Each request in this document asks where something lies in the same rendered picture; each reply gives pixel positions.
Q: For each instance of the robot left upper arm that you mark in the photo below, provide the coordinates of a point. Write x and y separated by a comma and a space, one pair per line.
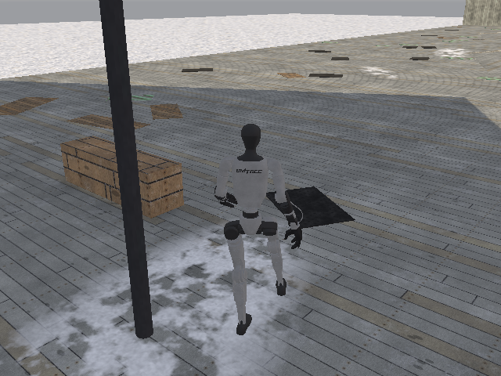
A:
223, 174

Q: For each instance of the left robot hand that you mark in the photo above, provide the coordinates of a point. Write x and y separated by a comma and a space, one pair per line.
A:
230, 198

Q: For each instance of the robot right upper arm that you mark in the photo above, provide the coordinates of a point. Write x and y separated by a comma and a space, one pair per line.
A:
278, 179

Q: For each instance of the right robot forearm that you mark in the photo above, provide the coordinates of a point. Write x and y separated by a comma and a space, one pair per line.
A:
289, 213

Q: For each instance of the left robot forearm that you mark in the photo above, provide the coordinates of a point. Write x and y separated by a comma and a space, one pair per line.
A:
222, 199

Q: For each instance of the right robot hand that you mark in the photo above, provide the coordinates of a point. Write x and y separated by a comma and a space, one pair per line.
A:
298, 236

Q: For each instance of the robot right shin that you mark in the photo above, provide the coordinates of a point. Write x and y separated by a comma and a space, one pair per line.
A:
277, 263

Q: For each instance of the robot shin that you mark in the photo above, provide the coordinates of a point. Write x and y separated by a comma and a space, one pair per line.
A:
277, 263
240, 297

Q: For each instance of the robot left shin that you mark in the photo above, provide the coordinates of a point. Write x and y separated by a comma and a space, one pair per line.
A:
240, 297

